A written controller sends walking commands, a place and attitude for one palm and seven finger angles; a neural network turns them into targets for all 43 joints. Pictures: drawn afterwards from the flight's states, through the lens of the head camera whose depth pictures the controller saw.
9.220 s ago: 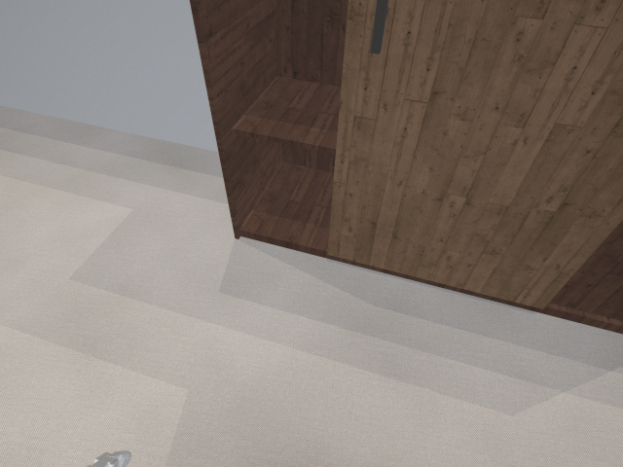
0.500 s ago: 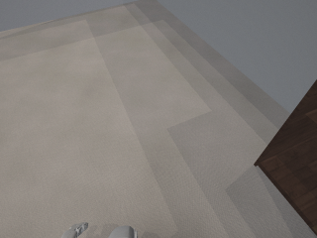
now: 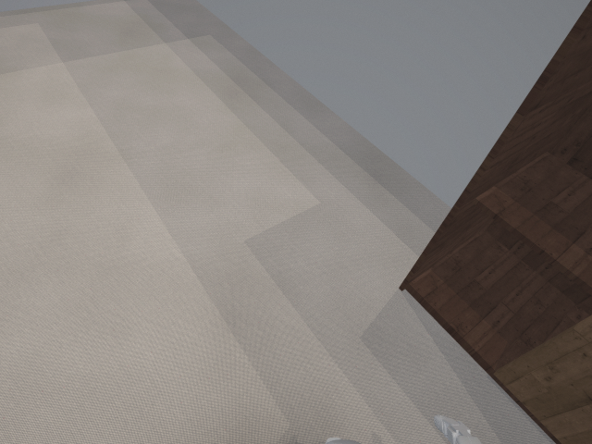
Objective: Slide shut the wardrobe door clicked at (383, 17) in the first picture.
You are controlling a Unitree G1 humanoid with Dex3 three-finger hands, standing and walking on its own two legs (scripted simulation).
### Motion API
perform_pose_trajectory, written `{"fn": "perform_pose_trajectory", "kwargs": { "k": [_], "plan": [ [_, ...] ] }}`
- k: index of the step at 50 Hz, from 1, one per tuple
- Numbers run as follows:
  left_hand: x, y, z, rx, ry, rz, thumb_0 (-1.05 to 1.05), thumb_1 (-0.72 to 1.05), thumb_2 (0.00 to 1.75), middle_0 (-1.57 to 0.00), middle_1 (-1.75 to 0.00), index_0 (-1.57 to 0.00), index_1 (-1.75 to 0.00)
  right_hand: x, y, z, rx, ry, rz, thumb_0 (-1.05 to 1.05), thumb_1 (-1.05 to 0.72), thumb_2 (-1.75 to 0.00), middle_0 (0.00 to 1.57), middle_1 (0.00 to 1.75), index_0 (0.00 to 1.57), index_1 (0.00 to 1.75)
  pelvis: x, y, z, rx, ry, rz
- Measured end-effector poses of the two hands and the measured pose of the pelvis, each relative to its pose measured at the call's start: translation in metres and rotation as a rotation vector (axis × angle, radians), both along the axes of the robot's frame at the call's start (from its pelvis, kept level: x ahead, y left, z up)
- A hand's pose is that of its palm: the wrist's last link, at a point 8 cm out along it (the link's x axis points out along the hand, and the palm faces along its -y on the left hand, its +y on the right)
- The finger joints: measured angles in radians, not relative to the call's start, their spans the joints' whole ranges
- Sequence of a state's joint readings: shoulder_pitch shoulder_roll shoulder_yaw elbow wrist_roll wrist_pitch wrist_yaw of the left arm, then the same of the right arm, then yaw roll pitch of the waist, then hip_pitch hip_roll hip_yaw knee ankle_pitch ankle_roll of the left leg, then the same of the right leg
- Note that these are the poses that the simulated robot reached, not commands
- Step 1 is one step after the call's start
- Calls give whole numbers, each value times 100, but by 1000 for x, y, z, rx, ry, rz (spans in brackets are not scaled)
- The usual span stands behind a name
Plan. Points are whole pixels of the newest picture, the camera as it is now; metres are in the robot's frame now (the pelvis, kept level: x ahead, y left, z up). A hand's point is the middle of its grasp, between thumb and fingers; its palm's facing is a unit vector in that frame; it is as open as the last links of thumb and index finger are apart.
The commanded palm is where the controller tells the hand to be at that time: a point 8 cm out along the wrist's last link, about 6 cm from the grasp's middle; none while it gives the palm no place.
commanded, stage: turn to face it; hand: right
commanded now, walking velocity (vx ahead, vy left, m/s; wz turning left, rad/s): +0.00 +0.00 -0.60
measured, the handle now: out of the picture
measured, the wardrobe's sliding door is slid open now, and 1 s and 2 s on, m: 0.40 0.40 0.40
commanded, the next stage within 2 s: take the last steps up to it in 1.24 s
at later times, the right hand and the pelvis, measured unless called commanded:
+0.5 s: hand out of the picture -0.08 -0.26 -0.19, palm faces +0.37 +0.89 -0.26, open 7.4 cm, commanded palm none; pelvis -0.02 -0.04 -0.01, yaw -19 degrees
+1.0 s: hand out of the picture +0.01 -0.26 -0.13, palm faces +0.54 +0.79 -0.30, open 7.4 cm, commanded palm none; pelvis -0.01 -0.01 -0.01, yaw -35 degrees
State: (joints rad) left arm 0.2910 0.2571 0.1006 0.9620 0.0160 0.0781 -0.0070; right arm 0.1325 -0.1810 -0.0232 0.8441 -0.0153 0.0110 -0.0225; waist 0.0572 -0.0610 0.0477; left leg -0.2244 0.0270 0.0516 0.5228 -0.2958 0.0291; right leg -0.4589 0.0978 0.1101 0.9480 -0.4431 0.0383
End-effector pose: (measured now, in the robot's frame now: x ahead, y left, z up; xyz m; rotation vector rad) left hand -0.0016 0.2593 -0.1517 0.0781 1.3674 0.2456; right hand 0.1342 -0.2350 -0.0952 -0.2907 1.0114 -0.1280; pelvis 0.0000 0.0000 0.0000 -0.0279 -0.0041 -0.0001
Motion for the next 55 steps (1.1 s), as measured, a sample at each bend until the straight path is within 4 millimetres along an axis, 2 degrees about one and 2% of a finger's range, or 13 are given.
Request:
{"fn": "perform_pose_trajectory", "kwargs": {
  "k": [6, 12, 16, 21, 24, 27, 33, 37, 41, 45, 49, 51, 55],
  "plan": [
    [35, 16, 6, 0, -38, -100, 0, 91, 90, -20, -30, -20, -30, -56, 1, 0, 4, 62, -114, 0, -90, -90, 20, 30, 20, 30, -4, 8, 6, -21, -22, -81],
    [80, 7, 13, 22, -59, -234, 0, 91, 90, -20, -30, -20, -30, -118, -9, -13, 30, 142, -247, 0, -90, -90, 20, 30, 20, 30, -9, 3, 5, -20, -23, -165],
    [121, -17, 20, 42, -109, -338, 0, 91, 90, -20, -30, -19, -30, -164, -23, -26, 51, 215, -336, 0, -90, -90, 20, 30, 20, 30, -14, -8, 1, -7, -15, -216],
    [170, -65, 27, 75, -220, -478, 0, 91, 90, -20, -30, -20, -30, -218, -51, -54, 86, 288, -452, 0, -90, -90, 20, 30, 20, 30, -19, -32, -14, 26, -3, -288],
    [182, -91, 37, 78, -267, -534, 0, 91, 90, -20, -30, -20, -30, -236, -65, -60, 94, 325, -503, 0, -90, -90, 20, 30, 20, 30, -24, -41, -13, 27, -8, -314],
    [182, -107, 46, 81, -277, -562, 0, 90, 90, -20, -30, -20, -30, -237, -75, -54, 102, 305, -529, 1, -91, -90, 20, 30, 19, 30, -25, -48, -5, 51, -14, -348],
    [169, -124, 49, 57, -237, -602, 0, 90, 90, -20, -30, -20, -30, -215, -90, -38, 98, 177, -552, 1, -91, -90, 20, 30, 19, 30, -27, -54, 5, 60, -18, -418],
    [157, -123, 42, 37, -194, -610, 0, 90, 90, -20, -30, -20, -30, -199, -93, -31, 83, 110, -566, 0, -91, -90, 20, 30, 19, 30, -25, -52, 5, 53, -15, -463],
    [144, -111, 32, 23, -140, -609, 0, 90, 90, -20, -30, -20, -30, -182, -90, -23, 65, 61, -575, 0, -91, -90, 20, 30, 19, 30, -22, -44, 4, 46, -9, -508],
    [136, -91, 19, 14, -73, -616, 0, 90, 90, -21, -30, -20, -30, -166, -79, -13, 40, 13, -584, 0, -91, -90, 20, 30, 19, 30, -18, -29, 2, 37, -2, -557],
    [139, -68, 0, -4, -26, -632, 0, 90, 90, -20, -30, -20, -30, -159, -61, -7, 3, -32, -607, 0, -91, -90, 20, 30, 20, 30, -11, -10, -7, 16, 8, -600],
    [144, -60, -5, -10, -14, -642, 0, 90, 90, -20, -30, -20, -30, -165, -47, -3, -12, -29, -621, 0, -90, -90, 20, 30, 20, 30, -9, -2, -6, 14, -7, -625],
    [160, -53, -3, -21, -7, -688, 0, 90, 90, -20, -30, -20, -30, -189, -21, 5, -9, 10, -688, 0, -90, -90, 20, 30, 20, 30, -5, 7, 1, -13, -15, -674]
  ]
}}
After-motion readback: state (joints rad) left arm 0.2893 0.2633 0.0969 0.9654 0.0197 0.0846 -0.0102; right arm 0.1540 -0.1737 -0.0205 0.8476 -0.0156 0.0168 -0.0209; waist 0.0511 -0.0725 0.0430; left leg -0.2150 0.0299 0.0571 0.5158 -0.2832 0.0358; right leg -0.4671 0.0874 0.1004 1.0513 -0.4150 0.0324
